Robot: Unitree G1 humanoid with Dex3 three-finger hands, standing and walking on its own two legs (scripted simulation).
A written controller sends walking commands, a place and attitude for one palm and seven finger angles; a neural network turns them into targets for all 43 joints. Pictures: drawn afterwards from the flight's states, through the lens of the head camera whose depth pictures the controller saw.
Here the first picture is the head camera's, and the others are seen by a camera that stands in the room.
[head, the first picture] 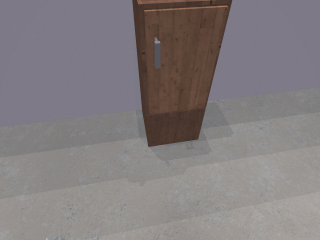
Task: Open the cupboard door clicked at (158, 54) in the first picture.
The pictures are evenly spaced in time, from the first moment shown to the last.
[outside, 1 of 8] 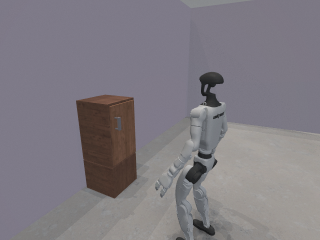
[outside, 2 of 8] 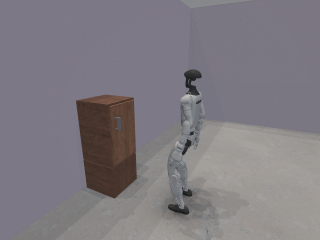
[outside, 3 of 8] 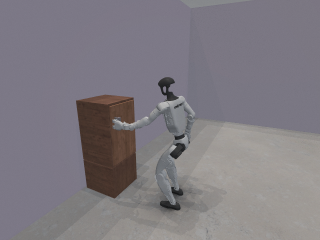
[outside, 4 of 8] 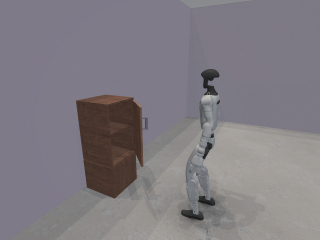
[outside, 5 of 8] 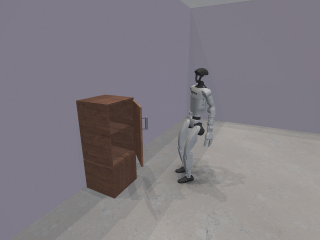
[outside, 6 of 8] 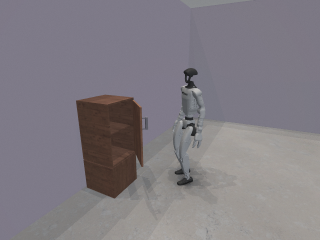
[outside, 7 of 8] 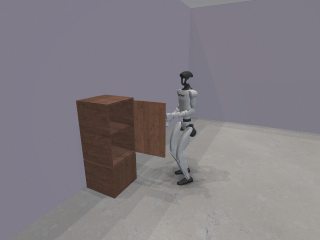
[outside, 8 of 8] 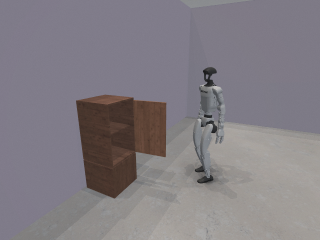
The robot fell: no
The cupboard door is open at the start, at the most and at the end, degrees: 0 100 96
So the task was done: yes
